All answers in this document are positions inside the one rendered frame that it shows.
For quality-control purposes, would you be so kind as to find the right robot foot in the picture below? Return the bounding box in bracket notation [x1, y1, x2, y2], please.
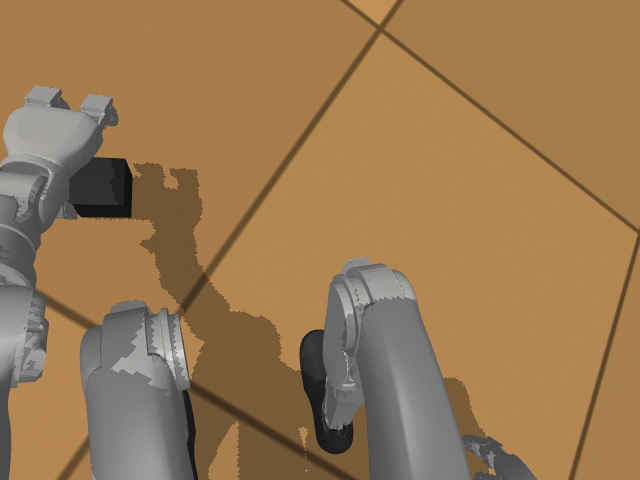
[300, 330, 353, 454]

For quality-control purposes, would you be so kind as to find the left robot arm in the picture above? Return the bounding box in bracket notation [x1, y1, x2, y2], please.
[0, 154, 70, 480]

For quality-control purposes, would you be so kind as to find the right robot hand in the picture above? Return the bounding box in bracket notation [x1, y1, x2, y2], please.
[462, 435, 537, 480]

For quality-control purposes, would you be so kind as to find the left robot hand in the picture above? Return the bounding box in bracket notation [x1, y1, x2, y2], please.
[3, 85, 118, 220]

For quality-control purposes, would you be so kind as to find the cube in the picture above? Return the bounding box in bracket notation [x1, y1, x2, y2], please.
[68, 157, 133, 218]

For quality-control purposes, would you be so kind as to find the left robot foot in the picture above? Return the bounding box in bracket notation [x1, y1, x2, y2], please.
[182, 390, 198, 480]

